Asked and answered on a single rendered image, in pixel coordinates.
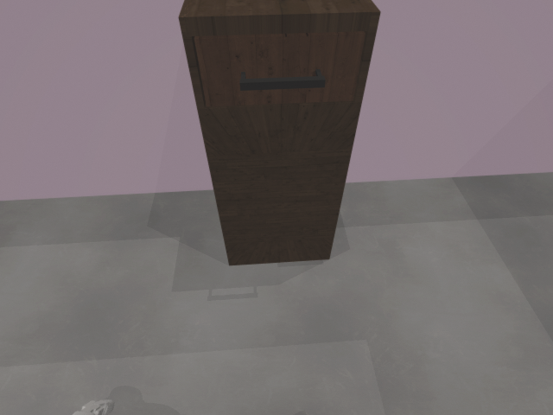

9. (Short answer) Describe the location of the handle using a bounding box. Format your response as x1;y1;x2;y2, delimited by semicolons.
239;69;326;91

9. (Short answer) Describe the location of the cabinet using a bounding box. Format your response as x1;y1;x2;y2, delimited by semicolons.
179;0;381;265

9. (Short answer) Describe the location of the drawer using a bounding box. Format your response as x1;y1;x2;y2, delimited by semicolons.
194;31;365;106

